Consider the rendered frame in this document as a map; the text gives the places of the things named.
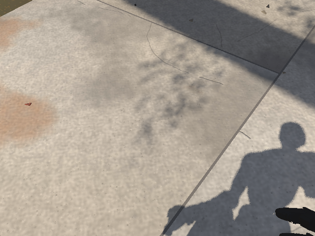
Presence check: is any robot right hand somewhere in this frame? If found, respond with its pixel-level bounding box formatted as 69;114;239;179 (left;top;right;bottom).
275;206;315;236

